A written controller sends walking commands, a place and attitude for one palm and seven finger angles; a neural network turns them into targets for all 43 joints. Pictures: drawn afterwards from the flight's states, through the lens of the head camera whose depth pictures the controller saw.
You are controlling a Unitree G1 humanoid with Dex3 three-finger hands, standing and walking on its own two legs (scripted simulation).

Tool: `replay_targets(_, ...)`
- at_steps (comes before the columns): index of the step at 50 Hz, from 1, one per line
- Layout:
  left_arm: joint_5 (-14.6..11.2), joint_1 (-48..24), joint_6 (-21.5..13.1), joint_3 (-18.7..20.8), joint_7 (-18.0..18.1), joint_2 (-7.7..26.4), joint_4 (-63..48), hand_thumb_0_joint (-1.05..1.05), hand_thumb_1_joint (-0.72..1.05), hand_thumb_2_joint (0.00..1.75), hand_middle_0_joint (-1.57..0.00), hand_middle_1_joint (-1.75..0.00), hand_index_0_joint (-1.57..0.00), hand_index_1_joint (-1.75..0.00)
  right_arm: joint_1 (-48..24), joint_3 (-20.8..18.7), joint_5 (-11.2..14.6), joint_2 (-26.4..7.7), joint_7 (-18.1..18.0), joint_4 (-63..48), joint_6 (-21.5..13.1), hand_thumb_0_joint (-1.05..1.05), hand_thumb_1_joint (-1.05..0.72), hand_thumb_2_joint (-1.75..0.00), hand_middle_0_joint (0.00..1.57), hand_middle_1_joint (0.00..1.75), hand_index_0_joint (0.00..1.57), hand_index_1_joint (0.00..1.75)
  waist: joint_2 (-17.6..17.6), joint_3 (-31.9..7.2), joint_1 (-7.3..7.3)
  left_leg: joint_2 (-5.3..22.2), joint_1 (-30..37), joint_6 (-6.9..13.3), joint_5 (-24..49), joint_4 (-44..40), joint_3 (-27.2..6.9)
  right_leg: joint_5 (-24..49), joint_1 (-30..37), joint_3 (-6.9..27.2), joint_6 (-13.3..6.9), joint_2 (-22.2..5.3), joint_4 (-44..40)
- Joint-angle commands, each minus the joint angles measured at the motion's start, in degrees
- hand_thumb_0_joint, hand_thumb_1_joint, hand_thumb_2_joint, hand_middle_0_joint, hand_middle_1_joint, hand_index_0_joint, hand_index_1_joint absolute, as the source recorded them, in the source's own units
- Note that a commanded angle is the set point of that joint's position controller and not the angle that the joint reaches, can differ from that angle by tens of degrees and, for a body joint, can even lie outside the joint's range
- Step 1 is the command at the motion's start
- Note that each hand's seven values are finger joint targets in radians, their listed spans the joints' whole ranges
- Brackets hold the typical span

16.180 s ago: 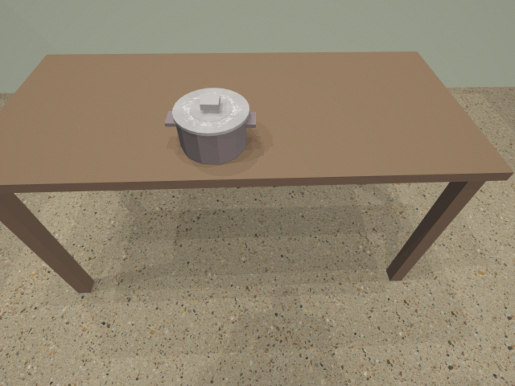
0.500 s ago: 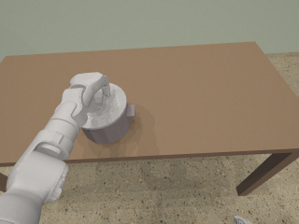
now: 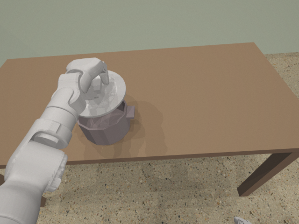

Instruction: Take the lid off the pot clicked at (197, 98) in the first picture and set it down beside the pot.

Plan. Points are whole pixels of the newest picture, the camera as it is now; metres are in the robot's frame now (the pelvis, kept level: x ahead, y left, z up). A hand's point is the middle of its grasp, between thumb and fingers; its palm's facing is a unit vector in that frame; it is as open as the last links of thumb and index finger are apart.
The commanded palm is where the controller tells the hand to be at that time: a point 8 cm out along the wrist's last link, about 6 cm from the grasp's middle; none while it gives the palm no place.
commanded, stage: lift the lid straight up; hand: left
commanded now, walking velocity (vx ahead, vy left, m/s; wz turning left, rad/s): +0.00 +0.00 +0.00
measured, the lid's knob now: (93, 86) +0.48 +0.16 +0.11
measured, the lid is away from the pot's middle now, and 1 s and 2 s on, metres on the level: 0.01 0.02 0.11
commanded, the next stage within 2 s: move the lid sideways beside the pot in 1.08 s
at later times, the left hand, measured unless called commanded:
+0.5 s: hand (86, 77) +0.46 +0.16 +0.17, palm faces -0.26 -0.03 -0.97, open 8.0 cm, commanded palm +0.46 +0.16 +0.24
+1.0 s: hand (84, 63) +0.47 +0.15 +0.20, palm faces -0.24 -0.02 -0.97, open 6.8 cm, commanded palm +0.46 +0.16 +0.27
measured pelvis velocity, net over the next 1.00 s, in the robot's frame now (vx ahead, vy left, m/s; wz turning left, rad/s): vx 0.00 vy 0.00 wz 0.01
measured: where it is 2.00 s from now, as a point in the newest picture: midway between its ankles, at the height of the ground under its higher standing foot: outside the picture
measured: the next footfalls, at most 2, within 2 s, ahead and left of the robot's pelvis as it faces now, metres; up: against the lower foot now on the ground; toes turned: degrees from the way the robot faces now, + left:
none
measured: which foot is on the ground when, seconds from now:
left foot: down 0.00-1.00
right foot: down 0.00-1.00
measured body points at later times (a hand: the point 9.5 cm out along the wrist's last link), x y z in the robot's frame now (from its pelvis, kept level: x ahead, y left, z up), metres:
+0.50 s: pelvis +0.00 +0.00 +0.00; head +0.02 -0.03 +0.45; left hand +0.47 +0.16 +0.22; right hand +0.12 -0.25 -0.13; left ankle -0.01 +0.11 -0.74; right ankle -0.02 -0.14 -0.74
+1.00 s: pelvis +0.00 +0.00 +0.00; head +0.03 -0.03 +0.45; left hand +0.48 +0.15 +0.26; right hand +0.11 -0.26 -0.13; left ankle -0.01 +0.11 -0.74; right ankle -0.02 -0.14 -0.74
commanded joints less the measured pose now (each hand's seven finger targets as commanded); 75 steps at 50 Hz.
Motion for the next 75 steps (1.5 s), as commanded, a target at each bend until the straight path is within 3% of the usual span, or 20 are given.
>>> replay_targets(1,0.66,-33.48,1.03,5.57,1.03,13.99,-13.48,0.0,0.54,1.05,-0.78,-1.03,-0.85,-1.07,-3.6,-2.14,0.1,-6.8,-0.1,-7.55,-2.07,0.0,-0.9,-0.9,0.2,0.3,0.2,0.3,-5.88,-21.6,0.34,-1.64,11.72,3.41,17.87,-0.2,-1.61,23.28,5.95,-1.84,-3.22,2.87,-1.32)
replay_targets(5,0.94,-34.23,0.47,6.22,0.54,15.59,-19.15,0.0,0.54,1.05,-0.78,-1.03,-0.85,-1.07,-3.95,-2.2,-0.07,-6.42,-0.06,-8.46,-2.82,0.0,-0.9,-0.9,0.2,0.3,0.2,0.3,-2.82,-26.71,0.65,-1.63,16.24,3.5,22.88,0.35,-2.39,25.79,7.35,-1.76,-3.22,2.79,-0.7)
replay_targets(10,0.98,-32.59,2.63,6.57,-0.34,16.13,-12.2,0.0,0.54,1.05,-0.78,-1.03,-0.85,-1.07,-4.18,-1.79,0.27,-7.02,-0.08,-7.42,-1.95,0.0,-0.9,-0.9,0.2,0.3,0.2,0.3,-6.43,-19.6,0.67,-1.59,11.62,3.3,16.59,-0.96,-1.58,22.18,5.83,-2.04,-3.12,2.81,-1.71)
replay_targets(16,0.7,-39.42,1.97,2.74,-1.82,12.38,-17.65,0.0,0.54,1.05,-0.78,-1.03,-0.85,-1.07,-4.64,-1.8,0.19,-6.37,0.0,-8.14,-3.03,0.0,-0.9,-0.9,0.2,0.3,0.2,0.3,-2.87,-23.29,-0.39,-1.61,16.09,3.2,20.32,-0.27,-2.57,22.18,4.16,-2.04,-3.43,2.95,-1.65)
replay_targets(18,0.77,-39.14,2.11,5.47,-1.89,15.84,-16.52,0.0,0.54,1.05,-0.78,-1.03,-0.85,-1.07,-3.94,-1.79,-0.05,-6.67,-0.11,-7.86,-3.22,0.0,-0.9,-0.9,0.2,0.3,0.2,0.3,-3.62,-24.46,0.02,-1.68,16.48,3.21,19.59,-0.43,-2.81,22.06,5.41,-1.92,-3.35,2.97,-1.55)
replay_targets(24,1.15,-40.33,3.03,4.33,-2.75,14.99,-10.06,0.0,0.54,1.05,-0.78,-1.03,-0.85,-1.07,-3.78,-1.17,0.13,-6.86,-0.39,-6.86,-2.89,0.0,-0.9,-0.9,0.2,0.3,0.2,0.3,-6.08,-20.35,-0.29,-1.77,13.2,3.0,16.6,-1.7,-2.52,20.38,4.48,-2.29,-3.34,2.77,-2.05)
replay_targets(29,1.49,-42.67,2.18,5.44,-3.03,15.88,-15.01,0.0,0.54,1.05,-0.78,-1.03,-0.85,-1.07,-3.67,-1.49,-0.4,-6.55,-0.04,-7.97,-4.03,0.0,-0.9,-0.9,0.2,0.3,0.2,0.3,-2.47,-26.21,0.53,-1.71,17.51,3.04,22.29,-0.78,-3.22,23.59,6.2,-1.85,-3.55,2.66,-1.39)
replay_targets(35,1.6,-41.15,4.37,3.7,-4.36,13.65,-10.39,0.0,0.54,1.05,-0.78,-1.03,-0.85,-1.07,-3.96,-1.26,-0.02,-6.87,0.47,-7.65,-3.04,0.0,-0.9,-0.9,0.2,0.3,0.2,0.3,-6.7,-21.02,0.39,-1.76,13.68,3.05,20.47,-1.74,-2.85,23.05,5.47,-2.39,-3.36,2.78,-1.88)
replay_targets(39,2.13,-43.5,3.9,6.79,-4.85,18.1,-14.43,0.0,0.54,1.05,-0.78,-1.03,-0.85,-1.07,-4.07,-1.37,-0.35,-7.05,0.12,-8.44,-3.76,0.0,-0.9,-0.9,0.2,0.3,0.2,0.3,-5.7,-25.4,0.96,-1.99,15.69,3.45,21.65,-1.53,-2.93,24.68,8.34,-1.63,-3.35,2.47,-1.79)
replay_targets(42,1.95,-44.11,4.23,3.58,-5.5,14.42,-13.26,0.0,0.54,1.05,-0.78,-1.03,-0.85,-1.07,-4.0,-1.46,-0.14,-6.78,0.15,-8.2,-3.99,0.0,-0.9,-0.9,0.2,0.3,0.2,0.3,-5.26,-22.78,0.1,-1.82,15.5,3.4,20.39,-1.57,-2.81,22.86,5.98,-1.94,-3.28,2.67,-2.38)
replay_targets(44,2.02,-44.85,5.05,4.73,-5.83,16.42,-10.12,0.0,0.54,1.05,-0.78,-1.03,-0.85,-1.07,-3.61,-1.25,0.02,-7.27,0.08,-7.34,-3.74,0.0,-0.9,-0.9,0.2,0.3,0.2,0.3,-6.58,-20.33,0.1,-1.93,13.59,3.3,17.01,-2.37,-2.67,20.94,5.58,-2.09,-3.23,2.69,-2.78)
replay_targets(47,2.07,-45.65,4.25,5.4,-6.08,17.12,-12.77,0.0,0.54,1.05,-0.78,-1.03,-0.85,-1.07,-3.72,-1.3,-0.27,-7.16,0.03,-8.23,-4.33,0.0,-0.9,-0.9,0.2,0.3,0.2,0.3,-4.86,-24.39,0.62,-2.04,15.35,3.34,19.88,-1.93,-2.96,23.04,7.21,-1.76,-3.4,2.52,-1.97)
replay_targets(50,2.47,-43.89,4.79,3.12,-6.82,14.13,-9.28,0.0,0.54,1.05,-0.78,-1.03,-0.85,-1.07,-3.49,-1.36,-0.23,-7.08,0.05,-7.74,-3.88,0.0,-0.9,-0.9,0.2,0.3,0.2,0.3,-6.61,-22.16,0.1,-2.04,14.76,3.36,18.91,-1.89,-2.64,22.19,5.68,-1.95,-3.24,2.6,-2.62)
replay_targets(57,2.0,-46.78,2.7,6.48,-6.41,18.85,-13.91,0.0,0.54,1.05,-0.78,-1.03,-0.85,-1.07,-3.81,-1.34,-0.32,-6.97,-0.2,-8.8,-4.38,0.0,-0.9,-0.9,0.2,0.3,0.2,0.3,-5.43,-25.41,0.6,-2.08,15.68,3.61,19.92,-1.78,-2.77,24.02,8.41,-1.28,-3.23,2.36,-2.48)
replay_targets(59,2.44,-45.53,2.97,5.47,-6.4,17.46,-11.15,0.0,0.54,1.05,-0.78,-1.03,-0.85,-1.07,-3.39,-1.34,-0.33,-6.92,-0.32,-8.14,-4.19,0.0,-0.9,-0.9,0.2,0.3,0.2,0.3,-5.87,-23.54,0.28,-2.02,15.07,3.6,19.64,-1.78,-2.54,23.83,7.45,-1.53,-3.23,2.43,-2.79)
replay_targets(63,3.17,-43.55,2.85,9.29,-6.28,22.89,-9.06,0.0,0.54,1.05,-0.78,-1.03,-0.85,-1.07,-3.88,-1.15,-0.38,-7.57,-0.57,-8.54,-3.6,0.0,-0.9,-0.9,0.2,0.3,0.2,0.3,-5.59,-23.09,1.23,-2.09,13.17,3.54,18.73,-2.24,-2.15,23.9,9.07,-1.25,-3.32,2.17,-2.68)
replay_targets(66,2.9,-42.68,2.65,6.84,-6.95,20.26,-8.81,0.0,0.54,1.05,-0.78,-1.03,-0.85,-1.07,-3.92,-1.31,-0.13,-7.53,-0.51,-8.74,-3.3,0.0,-0.9,-0.9,0.2,0.3,0.2,0.3,-6.49,-21.81,0.55,-1.92,12.48,3.5,18.71,-2.11,-2.02,24.07,8.31,-1.36,-3.28,2.19,-3.3)
replay_targets(67,3.08,-43.11,2.36,8.19,-6.9,22.6,-10.02,0.0,0.54,1.05,-0.78,-1.03,-0.85,-1.07,-3.71,-1.39,-0.15,-7.83,-0.42,-8.78,-3.13,0.0,-0.9,-0.9,0.2,0.3,0.2,0.3,-6.05,-22.72,0.76,-1.85,13.04,3.54,18.98,-2.12,-2.11,24.34,9.1,-1.24,-3.18,2.22,-3.06)
replay_targets(70,2.74,-45.16,1.42,6.32,-7.74,20.85,-13.86,0.0,0.54,1.05,-0.78,-1.03,-0.85,-1.07,-3.92,-1.69,0.02,-7.35,-0.51,-9.48,-3.31,0.0,-0.9,-0.9,0.2,0.3,0.2,0.3,-4.3,-25.4,0.05,-1.94,16.02,3.77,21.39,-1.3,-2.49,25.12,8.39,-1.32,-3.13,2.37,-3.0)
replay_targets(75,1.92,-43.18,1.03,7.01,-8.92,22.58,-9.47,0.0,0.54,1.05,-0.78,-1.03,-0.85,-1.07,-2.7,-1.7,0.39,-8.19,-0.65,-8.17,-2.43,0.0,-0.9,-0.9,0.2,0.3,0.2,0.3,-5.9,-20.67,-0.74,-2.01,14.0,3.72,18.01,-1.71,-2.51,22.2,5.97,-2.06,-3.11,2.76,-3.91)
